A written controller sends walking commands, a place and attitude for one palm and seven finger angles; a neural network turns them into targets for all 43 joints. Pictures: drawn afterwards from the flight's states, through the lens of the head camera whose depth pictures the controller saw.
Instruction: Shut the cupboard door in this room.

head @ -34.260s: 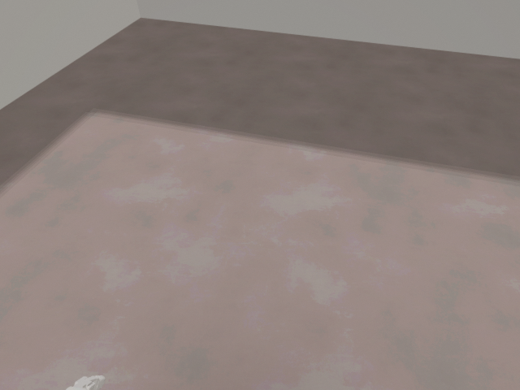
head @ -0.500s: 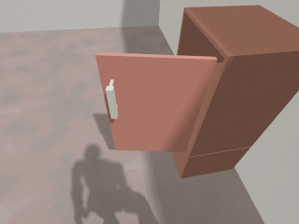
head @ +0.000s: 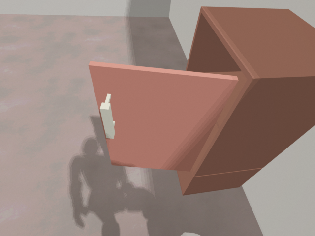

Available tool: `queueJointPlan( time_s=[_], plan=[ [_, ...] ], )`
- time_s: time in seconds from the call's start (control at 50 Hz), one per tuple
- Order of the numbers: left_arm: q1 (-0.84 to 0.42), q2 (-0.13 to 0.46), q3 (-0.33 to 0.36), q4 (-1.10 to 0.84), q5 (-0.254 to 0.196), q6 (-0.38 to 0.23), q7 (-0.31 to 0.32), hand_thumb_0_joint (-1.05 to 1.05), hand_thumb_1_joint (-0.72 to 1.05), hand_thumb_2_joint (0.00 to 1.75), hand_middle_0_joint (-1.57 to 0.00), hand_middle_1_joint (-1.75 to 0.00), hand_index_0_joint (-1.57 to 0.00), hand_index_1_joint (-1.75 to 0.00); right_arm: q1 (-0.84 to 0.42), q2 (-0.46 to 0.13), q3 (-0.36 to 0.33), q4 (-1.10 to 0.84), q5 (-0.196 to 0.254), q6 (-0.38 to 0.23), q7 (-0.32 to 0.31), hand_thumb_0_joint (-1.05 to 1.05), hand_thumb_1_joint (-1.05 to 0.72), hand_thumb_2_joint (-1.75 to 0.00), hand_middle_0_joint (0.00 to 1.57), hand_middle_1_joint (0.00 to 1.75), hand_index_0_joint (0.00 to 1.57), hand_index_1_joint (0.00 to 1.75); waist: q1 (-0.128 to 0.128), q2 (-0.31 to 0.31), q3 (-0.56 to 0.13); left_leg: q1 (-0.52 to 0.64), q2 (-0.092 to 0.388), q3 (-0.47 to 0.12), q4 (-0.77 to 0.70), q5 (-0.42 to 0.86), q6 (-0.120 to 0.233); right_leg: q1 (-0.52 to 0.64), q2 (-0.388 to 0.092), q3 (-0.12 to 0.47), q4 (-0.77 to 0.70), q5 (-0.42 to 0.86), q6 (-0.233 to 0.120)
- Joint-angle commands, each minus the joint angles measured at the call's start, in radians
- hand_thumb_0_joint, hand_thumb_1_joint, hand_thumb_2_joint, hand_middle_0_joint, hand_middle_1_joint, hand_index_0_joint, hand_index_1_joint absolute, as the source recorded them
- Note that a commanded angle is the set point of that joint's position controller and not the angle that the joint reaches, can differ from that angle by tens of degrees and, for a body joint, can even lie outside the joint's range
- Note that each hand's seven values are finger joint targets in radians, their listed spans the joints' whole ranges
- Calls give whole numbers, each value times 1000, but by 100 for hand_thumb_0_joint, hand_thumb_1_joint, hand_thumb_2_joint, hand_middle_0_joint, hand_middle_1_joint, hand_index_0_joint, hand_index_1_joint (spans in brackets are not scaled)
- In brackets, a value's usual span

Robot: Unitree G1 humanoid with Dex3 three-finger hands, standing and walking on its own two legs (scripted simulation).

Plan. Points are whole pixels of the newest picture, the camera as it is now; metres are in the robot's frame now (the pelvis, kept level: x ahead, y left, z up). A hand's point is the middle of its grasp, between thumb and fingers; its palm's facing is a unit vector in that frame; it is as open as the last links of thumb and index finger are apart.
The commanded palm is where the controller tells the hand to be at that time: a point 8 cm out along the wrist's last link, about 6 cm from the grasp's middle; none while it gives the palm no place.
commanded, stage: come to a stop and stand still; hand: left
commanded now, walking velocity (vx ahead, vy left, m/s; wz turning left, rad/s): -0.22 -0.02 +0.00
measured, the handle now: (109, 116) +0.45 +0.18 -0.01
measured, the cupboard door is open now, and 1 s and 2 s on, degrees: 78 78 78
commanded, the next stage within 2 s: look again from close up in 0.76 s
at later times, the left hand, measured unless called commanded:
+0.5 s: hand out of the picture +0.07 +0.18 -0.19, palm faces +0.03 -0.98 -0.20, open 7.3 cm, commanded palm none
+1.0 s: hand out of the picture -0.01 +0.16 -0.17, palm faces -0.02 -0.98 -0.18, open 7.4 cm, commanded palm none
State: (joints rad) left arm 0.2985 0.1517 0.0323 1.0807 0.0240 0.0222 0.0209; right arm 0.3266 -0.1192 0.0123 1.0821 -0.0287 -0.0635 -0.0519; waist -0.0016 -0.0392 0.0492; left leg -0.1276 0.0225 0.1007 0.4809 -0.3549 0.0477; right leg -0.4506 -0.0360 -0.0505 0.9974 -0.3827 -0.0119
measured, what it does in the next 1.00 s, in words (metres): steps on the spot: right foot, then left foot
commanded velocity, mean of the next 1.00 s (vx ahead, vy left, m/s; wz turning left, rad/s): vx -0.02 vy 0.00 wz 0.00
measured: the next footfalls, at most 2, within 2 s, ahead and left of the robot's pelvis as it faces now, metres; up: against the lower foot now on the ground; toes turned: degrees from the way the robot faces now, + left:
right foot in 0.14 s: +0.11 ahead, -0.16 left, +0.00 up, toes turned -4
left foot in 0.40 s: +0.04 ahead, +0.09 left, +0.00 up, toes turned +1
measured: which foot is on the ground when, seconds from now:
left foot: down 0.00-0.16, up 0.18-0.38, down 0.40-1.00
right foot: up 0.00-0.12, down 0.14-0.54, up 0.56-0.68, down 0.70-1.00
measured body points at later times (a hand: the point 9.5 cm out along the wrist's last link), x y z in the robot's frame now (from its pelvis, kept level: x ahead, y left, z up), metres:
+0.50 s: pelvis +0.00 +0.00 -0.02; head -0.01 +0.02 +0.43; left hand +0.07 +0.23 -0.18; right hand +0.05 -0.24 -0.16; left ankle +0.00 +0.09 -0.74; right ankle +0.07 -0.16 -0.74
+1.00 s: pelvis +0.00 +0.00 +0.00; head +0.00 -0.02 +0.45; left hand +0.00 +0.21 -0.15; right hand +0.00 -0.22 -0.16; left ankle +0.00 +0.09 -0.74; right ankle +0.01 -0.09 -0.74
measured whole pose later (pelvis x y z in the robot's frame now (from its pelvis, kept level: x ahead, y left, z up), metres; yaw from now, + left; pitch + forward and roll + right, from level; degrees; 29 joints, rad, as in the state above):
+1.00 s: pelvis +0.00 +0.00 +0.00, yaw -2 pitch -1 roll +1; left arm 0.35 0.12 -0.03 1.08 0.01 -0.01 0.02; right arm 0.31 -0.17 0.02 1.06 -0.01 -0.02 -0.02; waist 0.00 0.02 0.00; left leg -0.17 -0.02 0.12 0.43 -0.25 0.04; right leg -0.22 0.02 -0.05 0.47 -0.24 -0.05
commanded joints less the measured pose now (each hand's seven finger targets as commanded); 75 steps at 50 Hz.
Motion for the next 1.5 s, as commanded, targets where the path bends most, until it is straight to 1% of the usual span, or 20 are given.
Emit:
queueJointPlan(
  time_s=[0.0, 0.06, 0.1, 0.14, 0.16, 0.24, 0.34, 0.36, 0.38, 0.4, 0.42, 0.5, 0.54, 0.64, 0.72, 0.76, 0.9, 1.44, 1.46, 1.48],
  plan=[
    [20, 1, -7, -61, -10, -17, 0, 0, 90, 90, -20, -30, -20, -30, 42, -151, -34, -24, 4, 14, -3, 0, -90, -90, 20, 30, 20, 30, 3, 221, 5, 46, 196, -82, -77, 985, 95, 70, 9, -41, -281, 111, 13],
    [30, 49, 10, -78, -6, -20, 1, 0, 90, 90, -20, -30, -20, -30, 48, -166, -57, -40, 12, 36, -2, 0, -90, -90, 20, 30, 20, 30, 17, 169, -9, 42, 190, -90, 3, 885, 69, 155, 12, -45, -430, 223, 13],
    [95, 120, 27, -72, 0, -38, 7, 0, 90, 90, -20, -30, -20, -30, 58, -152, -69, -56, 19, 47, 6, 0, -90, -90, 20, 30, 20, 30, 41, 35, -97, -36, 112, -64, 150, 592, 3, 331, -65, 37, -487, 703, -10],
    [118, 215, 42, -73, -1, -42, 15, 0, 90, 90, -20, -30, -20, -30, 118, -83, -73, -62, 35, 62, 8, 0, -90, -90, 20, 30, 20, 30, 33, -179, -193, -217, -46, -38, 423, -236, -51, 465, -370, 289, -489, 1253, -212],
    [98, 210, 40, -86, 1, -45, 16, 0, 90, 90, -20, -30, -20, -30, 97, -67, -70, -69, 35, 66, 6, 0, -90, -90, 20, 30, 20, 30, 33, -192, -169, -224, -31, -97, 515, -316, -46, 397, -392, 290, -527, 1203, -254],
    [-42, 180, 46, -137, 10, -21, 28, 0, 90, 90, -20, -30, -20, -30, 21, -57, -67, -79, 26, 85, 19, 0, -90, -90, 20, 30, 20, 30, 16, -204, -91, -269, -9, -99, 537, -263, -64, 263, -318, 222, -557, 885, -229],
    [-98, 195, 55, -174, 4, 2, 20, 0, 90, 90, -20, -30, -20, -30, 106, -38, -62, -61, 21, 79, 31, 0, -90, -90, 20, 30, 20, 30, -33, -100, -100, -6, -43, -2, 61, 82, -70, 76, -223, 179, -516, 357, -117],
    [-106, 162, 49, -181, -2, 9, 17, 0, 90, 90, -20, -30, -20, -30, 116, -58, -62, -58, 22, 72, 31, 0, -90, -90, 20, 30, 20, 30, -37, -13, -71, 29, -22, -38, -50, 129, -62, 35, -156, 143, -452, 215, -77],
    [-106, 102, 37, -193, -11, 17, 15, 0, 90, 90, -20, -30, -20, -30, 93, -111, -68, -80, 13, 61, 30, 0, -90, -90, 20, 30, 20, 30, -28, 202, -36, -29, 118, -230, -186, 156, -13, -7, -47, 71, -330, 28, -18],
    [0, 155, 14, -137, -22, -4, 50, 0, 90, 90, -20, -30, -20, -30, -93, -231, -94, -180, 25, 60, 32, 0, -90, -90, 20, 30, 20, 30, 14, 330, -174, -107, 186, -112, 36, 412, 0, 188, -57, 48, -273, 48, -33],
    [38, 138, 8, -146, -13, -21, 46, 0, 90, 90, -20, -30, -20, -30, -158, -213, -72, -226, 18, 54, 32, 0, -90, -90, 20, 30, 20, 30, 56, 212, -170, -171, 131, -111, 65, 444, 4, 259, -43, 5, -389, 215, -22],
    [-59, 129, -4, -169, 16, 16, 13, 0, 90, 90, -20, -30, -20, -30, -106, -217, -73, -243, 0, 61, 39, 0, -90, -90, 20, 30, 20, 30, -4, 233, 140, -440, 136, -261, -276, -400, -5, 155, 30, -15, -340, 11, -1],
    [2, 109, -4, -153, 21, 20, 5, 0, 90, 90, -20, -30, -20, -30, -113, -240, -76, -251, -5, 67, 39, 0, -90, -90, 20, 30, 20, 30, 20, 197, 212, -524, 178, -301, -336, -458, 38, 154, 49, -19, -237, 28, -2],
    [81, 90, 0, -156, 16, -1, -9, 0, 90, 90, -20, -30, -20, -30, -87, -239, -77, -243, -6, 68, 28, 0, -90, -90, 20, 30, 20, 30, 19, 91, 134, -327, 189, -266, -233, -301, 65, 121, 34, 13, -373, 36, -18],
    [91, 116, -11, -147, 3, -42, -1, 0, 90, 90, -20, -30, -20, -30, -36, -146, -45, -216, 14, 48, 27, 0, -90, -90, 20, 30, 20, 30, -19, -10, 4, -153, 43, -126, -26, 27, 13, 135, -93, 249, -637, 125, -89],
    [43, 119, -19, -133, -9, -64, 6, 0, 90, 90, -20, -30, -20, -30, 6, -135, -31, -180, 16, 45, 27, 0, -90, -90, 20, 30, 20, 30, -49, -181, -79, -62, 25, -85, 17, 66, -8, 144, -129, 272, -685, 133, -104],
    [61, 102, -34, -70, -15, -59, 9, 0, 90, 90, -20, -30, -20, -30, -12, -144, -20, -87, 20, 25, 27, 0, -90, -90, 20, 30, 20, 30, -13, 71, -16, -67, 84, -139, -146, 166, 0, 206, -60, 156, -630, 211, -55],
    [38, 94, -39, -14, -17, -60, 23, 0, 90, 90, -20, -30, -20, -30, 17, -116, -6, 35, 18, 28, 18, 0, -90, -90, 20, 30, 20, 30, 2, 31, 16, -38, 84, -117, -180, 239, -13, 284, -80, 146, -663, 342, -51],
    [115, 118, -28, 32, -3, -75, 61, 0, 90, 90, -20, -30, -20, -30, -68, -147, -14, -28, 28, 24, 29, 0, -90, -90, 20, 30, 20, 30, 34, -58, 65, -149, 101, -72, 35, 218, -40, 273, -141, 163, -636, 730, 24],
    [-741, 716, 387, -1486, -149, -364, 40, 0, 90, 90, -20, -30, -20, -30, 25, -389, -75, -351, 19, -167, -99, 0, -90, -90, 20, 30, 20, 30, -123, 9, -345, 237, 59, -83, 27, 406, 3, 253, -51, 166, -514, 558, 15]
  ],
)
